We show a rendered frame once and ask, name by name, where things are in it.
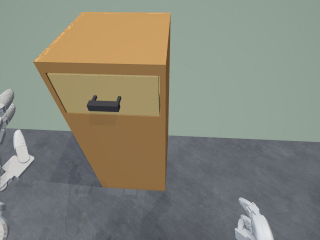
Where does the cabinet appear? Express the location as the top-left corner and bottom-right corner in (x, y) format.
(33, 12), (171, 191)

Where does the drawer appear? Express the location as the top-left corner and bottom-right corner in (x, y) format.
(47, 73), (160, 116)

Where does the robot left forearm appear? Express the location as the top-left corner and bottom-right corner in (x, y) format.
(0, 202), (10, 240)

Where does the robot left hand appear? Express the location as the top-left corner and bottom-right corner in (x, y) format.
(0, 89), (34, 195)

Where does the robot right hand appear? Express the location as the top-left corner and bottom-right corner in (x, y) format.
(235, 197), (274, 240)

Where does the handle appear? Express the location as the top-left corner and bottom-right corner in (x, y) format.
(86, 95), (121, 112)

